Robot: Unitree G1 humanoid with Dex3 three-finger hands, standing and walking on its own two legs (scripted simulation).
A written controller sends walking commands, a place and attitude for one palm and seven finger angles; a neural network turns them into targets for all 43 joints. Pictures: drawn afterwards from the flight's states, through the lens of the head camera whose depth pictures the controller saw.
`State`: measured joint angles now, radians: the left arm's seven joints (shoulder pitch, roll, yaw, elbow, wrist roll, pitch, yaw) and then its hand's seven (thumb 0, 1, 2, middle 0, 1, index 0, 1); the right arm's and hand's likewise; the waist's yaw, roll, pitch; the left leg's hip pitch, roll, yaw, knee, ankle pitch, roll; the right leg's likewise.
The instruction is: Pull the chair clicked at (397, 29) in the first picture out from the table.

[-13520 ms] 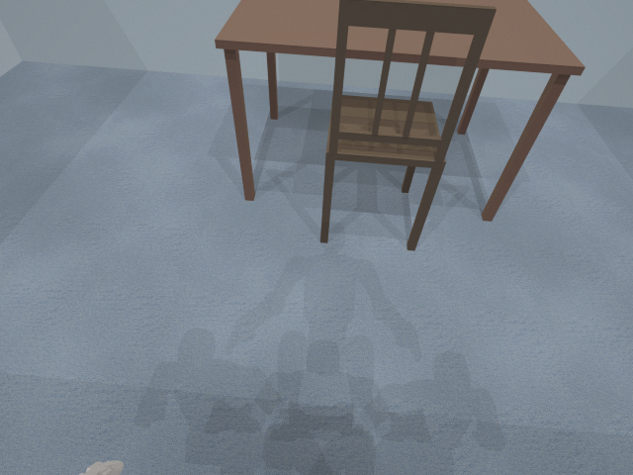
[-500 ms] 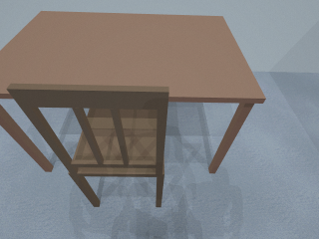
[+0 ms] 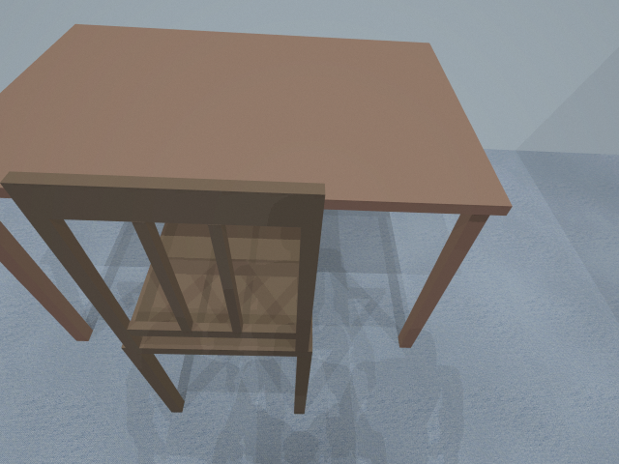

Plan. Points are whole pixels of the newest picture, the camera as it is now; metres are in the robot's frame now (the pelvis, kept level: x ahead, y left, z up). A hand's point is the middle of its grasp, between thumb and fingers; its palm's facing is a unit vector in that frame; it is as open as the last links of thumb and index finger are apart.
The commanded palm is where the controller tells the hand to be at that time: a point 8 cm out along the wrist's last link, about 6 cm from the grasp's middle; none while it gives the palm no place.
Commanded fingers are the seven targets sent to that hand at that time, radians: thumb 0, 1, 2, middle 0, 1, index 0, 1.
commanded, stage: look again from close up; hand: left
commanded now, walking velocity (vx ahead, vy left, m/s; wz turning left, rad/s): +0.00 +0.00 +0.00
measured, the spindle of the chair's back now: (168, 282) +0.39 +0.26 -0.06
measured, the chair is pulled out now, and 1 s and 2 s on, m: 0.00 0.00 0.00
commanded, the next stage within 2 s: raise the hand toward the chair's back in 0.44 s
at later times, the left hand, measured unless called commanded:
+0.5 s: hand out of the picture -0.01 +0.16 -0.18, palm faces +0.01 -0.99 -0.17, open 7.3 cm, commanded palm none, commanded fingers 0.00 0.90 0.90 -0.20 -0.30 -0.20 -0.30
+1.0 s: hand out of the picture +0.13 +0.15 -0.09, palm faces +0.14 -0.99 +0.00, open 9.5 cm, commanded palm +0.12 +0.22 -0.06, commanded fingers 0.00 0.34 0.66 -0.14 -0.21 -0.14 -0.21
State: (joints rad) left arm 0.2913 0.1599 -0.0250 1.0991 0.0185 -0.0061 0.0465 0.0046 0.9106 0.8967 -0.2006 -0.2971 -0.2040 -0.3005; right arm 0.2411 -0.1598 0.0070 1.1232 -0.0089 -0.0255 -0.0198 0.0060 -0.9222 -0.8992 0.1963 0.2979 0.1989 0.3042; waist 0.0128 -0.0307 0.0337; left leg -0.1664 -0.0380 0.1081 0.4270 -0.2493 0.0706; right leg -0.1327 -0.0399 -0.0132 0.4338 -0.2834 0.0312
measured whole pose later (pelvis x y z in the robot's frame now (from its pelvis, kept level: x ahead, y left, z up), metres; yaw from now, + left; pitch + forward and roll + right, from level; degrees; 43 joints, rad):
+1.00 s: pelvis -0.04 -0.05 -0.10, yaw +3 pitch +13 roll +0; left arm 0.45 0.18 0.13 0.12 -0.22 -0.45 -0.21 0.01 0.57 0.75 -0.17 -0.24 -0.18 -0.25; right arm 0.13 -0.26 -0.06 0.47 0.02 -0.22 -0.01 0.01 -0.91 -0.90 0.19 0.30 0.20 0.30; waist 0.01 -0.04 -0.15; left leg -0.91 0.02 0.02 1.18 -0.50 0.01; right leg -0.86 0.01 -0.11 1.18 -0.55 -0.08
